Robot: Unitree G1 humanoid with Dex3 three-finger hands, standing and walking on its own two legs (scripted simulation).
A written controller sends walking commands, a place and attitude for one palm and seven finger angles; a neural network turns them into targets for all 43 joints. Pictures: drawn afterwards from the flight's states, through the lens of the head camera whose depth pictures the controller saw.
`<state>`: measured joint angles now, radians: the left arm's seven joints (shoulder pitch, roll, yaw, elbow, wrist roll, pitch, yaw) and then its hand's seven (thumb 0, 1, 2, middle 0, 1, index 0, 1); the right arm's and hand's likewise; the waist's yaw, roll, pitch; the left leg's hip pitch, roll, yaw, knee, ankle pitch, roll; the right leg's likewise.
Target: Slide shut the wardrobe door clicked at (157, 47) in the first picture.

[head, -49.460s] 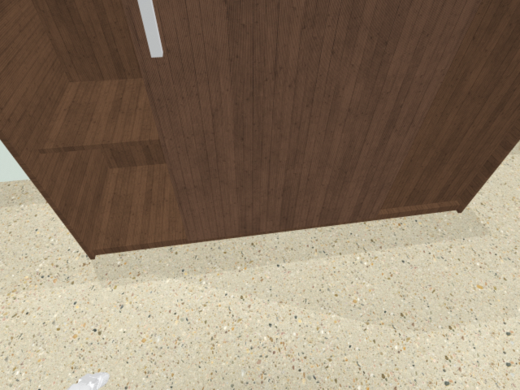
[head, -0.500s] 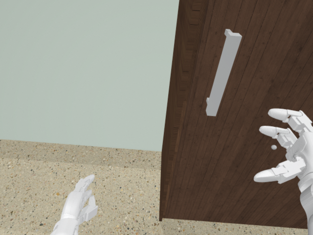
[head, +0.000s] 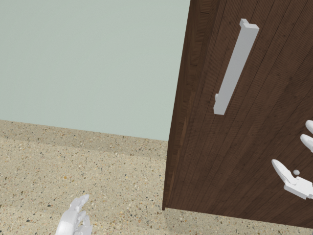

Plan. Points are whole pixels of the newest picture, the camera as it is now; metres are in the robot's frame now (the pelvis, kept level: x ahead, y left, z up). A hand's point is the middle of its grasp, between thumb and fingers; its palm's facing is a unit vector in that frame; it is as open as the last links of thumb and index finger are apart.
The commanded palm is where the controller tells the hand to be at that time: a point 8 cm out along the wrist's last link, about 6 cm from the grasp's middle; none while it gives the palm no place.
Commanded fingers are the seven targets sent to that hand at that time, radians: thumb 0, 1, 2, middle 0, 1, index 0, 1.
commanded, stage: draw the hand back to the body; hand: right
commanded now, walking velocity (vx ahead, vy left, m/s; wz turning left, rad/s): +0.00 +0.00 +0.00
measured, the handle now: (230, 70) +0.42 -0.17 +0.25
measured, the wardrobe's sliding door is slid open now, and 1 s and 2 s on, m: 0.01 0.01 0.01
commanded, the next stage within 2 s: step back with the hand held close in 0.54 s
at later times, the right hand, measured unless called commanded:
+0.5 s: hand (301, 177) +0.20 -0.27 +0.16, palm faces +0.49 +0.81 -0.33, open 7.5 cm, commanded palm +0.14 -0.30 +0.17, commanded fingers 0.00 -0.90 -0.90 0.20 0.30 0.20 0.30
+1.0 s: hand (299, 181) +0.19 -0.26 +0.16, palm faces +0.36 +0.81 -0.47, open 7.4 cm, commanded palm +0.13 -0.31 +0.18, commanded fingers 0.00 -0.90 -0.90 0.20 0.30 0.20 0.30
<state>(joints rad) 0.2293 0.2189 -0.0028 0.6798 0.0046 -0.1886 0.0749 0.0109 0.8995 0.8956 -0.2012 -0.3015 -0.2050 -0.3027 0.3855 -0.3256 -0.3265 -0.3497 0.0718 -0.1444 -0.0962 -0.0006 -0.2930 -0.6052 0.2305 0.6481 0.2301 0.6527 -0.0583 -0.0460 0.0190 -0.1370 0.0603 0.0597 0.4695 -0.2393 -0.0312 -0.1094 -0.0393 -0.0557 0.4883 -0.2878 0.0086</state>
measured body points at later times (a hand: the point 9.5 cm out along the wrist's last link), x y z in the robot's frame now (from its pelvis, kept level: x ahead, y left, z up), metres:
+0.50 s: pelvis +0.01 +0.00 +0.00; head -0.01 +0.01 +0.45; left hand +0.21 +0.21 -0.07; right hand +0.16 -0.31 +0.18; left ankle +0.01 +0.14 -0.74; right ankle -0.01 -0.12 -0.74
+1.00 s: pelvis -0.02 -0.01 +0.00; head +0.00 -0.01 +0.45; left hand +0.16 +0.23 -0.08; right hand +0.17 -0.30 +0.18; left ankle +0.01 +0.14 -0.74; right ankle -0.01 -0.12 -0.74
